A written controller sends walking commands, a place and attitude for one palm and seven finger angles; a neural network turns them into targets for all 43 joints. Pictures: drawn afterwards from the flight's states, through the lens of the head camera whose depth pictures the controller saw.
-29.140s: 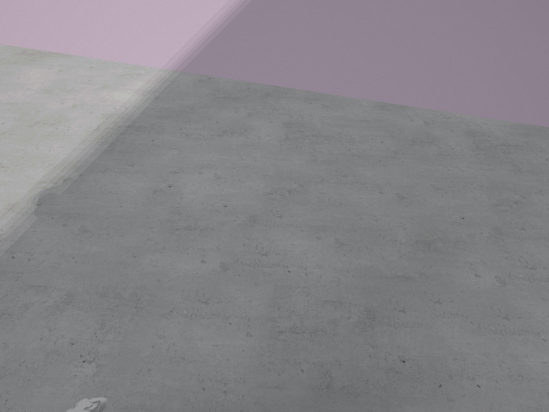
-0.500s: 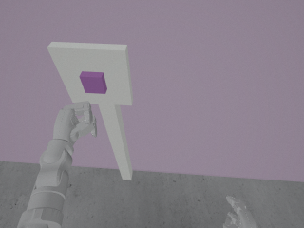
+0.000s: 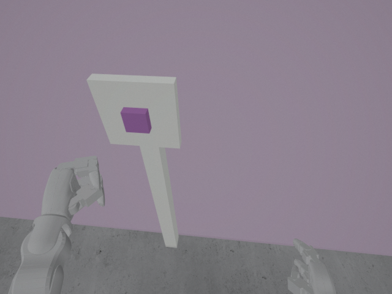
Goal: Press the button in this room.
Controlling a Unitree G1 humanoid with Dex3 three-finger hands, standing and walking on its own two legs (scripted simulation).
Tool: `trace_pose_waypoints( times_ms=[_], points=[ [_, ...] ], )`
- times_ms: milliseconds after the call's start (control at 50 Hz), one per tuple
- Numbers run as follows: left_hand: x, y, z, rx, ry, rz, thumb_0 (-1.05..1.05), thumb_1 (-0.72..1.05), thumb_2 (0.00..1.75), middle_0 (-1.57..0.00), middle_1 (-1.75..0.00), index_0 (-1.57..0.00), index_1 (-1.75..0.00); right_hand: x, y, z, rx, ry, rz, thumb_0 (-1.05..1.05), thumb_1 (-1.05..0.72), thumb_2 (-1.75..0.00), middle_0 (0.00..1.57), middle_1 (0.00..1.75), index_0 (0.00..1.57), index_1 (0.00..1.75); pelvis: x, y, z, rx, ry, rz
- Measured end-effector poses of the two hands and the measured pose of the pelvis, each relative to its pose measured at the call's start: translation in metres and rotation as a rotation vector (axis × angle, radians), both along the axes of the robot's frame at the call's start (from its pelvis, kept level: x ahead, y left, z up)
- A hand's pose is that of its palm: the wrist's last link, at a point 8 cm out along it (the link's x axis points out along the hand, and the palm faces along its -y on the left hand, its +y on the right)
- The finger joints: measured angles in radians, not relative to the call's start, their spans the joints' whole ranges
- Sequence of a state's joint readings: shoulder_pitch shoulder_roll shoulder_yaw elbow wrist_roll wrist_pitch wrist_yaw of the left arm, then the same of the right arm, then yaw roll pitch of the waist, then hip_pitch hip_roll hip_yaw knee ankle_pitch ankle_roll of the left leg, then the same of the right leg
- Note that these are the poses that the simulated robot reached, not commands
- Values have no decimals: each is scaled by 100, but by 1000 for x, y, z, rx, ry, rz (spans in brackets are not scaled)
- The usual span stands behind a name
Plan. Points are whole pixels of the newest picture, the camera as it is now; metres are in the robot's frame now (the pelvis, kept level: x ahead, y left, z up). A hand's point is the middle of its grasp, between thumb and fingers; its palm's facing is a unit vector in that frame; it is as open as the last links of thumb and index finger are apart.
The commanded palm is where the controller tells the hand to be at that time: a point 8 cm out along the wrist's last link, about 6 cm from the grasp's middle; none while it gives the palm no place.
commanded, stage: draw the hand back to the body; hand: left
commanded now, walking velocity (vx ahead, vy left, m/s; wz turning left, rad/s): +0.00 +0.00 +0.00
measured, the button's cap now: (137, 119) +0.49 +0.19 +0.11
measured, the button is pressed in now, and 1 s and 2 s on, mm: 0 0 0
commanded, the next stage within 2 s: step back with the hand held close in 0.88 s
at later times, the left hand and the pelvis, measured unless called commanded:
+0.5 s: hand (56, 207) +0.21 +0.23 +0.16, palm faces +0.37 -0.86 -0.35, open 3.1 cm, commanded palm +0.15 +0.28 +0.18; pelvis +0.01 +0.01 +0.01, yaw +0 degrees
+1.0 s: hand (43, 215) +0.19 +0.24 +0.17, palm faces +0.41 -0.83 -0.37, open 3.1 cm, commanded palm +0.14 +0.28 +0.18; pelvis +0.01 +0.00 +0.01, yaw +0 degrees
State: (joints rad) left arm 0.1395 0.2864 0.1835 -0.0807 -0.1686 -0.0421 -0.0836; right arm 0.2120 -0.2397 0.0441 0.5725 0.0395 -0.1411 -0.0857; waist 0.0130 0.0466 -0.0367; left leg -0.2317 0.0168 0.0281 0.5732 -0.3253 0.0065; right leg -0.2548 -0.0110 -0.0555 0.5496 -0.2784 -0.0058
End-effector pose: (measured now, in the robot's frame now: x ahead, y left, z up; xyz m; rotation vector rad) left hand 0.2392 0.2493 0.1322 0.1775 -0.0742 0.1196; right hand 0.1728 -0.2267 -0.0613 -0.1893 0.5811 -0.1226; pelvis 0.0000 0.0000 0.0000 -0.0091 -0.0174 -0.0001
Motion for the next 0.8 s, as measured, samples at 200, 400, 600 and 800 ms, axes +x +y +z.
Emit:
trace_pose_waypoints(
  times_ms=[200, 400, 600, 800],
  points=[
    [-39, 10, 13, 107, -27, 176, 2, 89, 90, -130, -150, -130, -150, 7, 13, 0, 3, 48, 44, 1, -90, -90, 20, 30, 20, 30, 4, 2, 9, 2, -42, -1],
    [-62, 21, 35, 180, -68, 230, 2, 89, 90, -130, -150, -130, -150, 8, 17, -4, 17, 69, 51, 1, -90, -90, 20, 30, 20, 30, 11, 4, 10, 0, -56, -4],
    [-85, 28, 51, 248, -97, 264, 2, 89, 90, -130, -150, -130, -150, 15, 16, -1, 16, 41, 43, 1, -90, -90, 20, 30, 20, 30, 15, 5, 10, -3, -59, -8],
    [-96, 31, 53, 248, -107, 299, 2, 89, 90, -131, -150, -130, -150, 18, 19, 1, 10, 25, 58, 1, -90, -90, 20, 30, 20, 30, 11, 5, 9, -4, -65, -2]
  ],
)
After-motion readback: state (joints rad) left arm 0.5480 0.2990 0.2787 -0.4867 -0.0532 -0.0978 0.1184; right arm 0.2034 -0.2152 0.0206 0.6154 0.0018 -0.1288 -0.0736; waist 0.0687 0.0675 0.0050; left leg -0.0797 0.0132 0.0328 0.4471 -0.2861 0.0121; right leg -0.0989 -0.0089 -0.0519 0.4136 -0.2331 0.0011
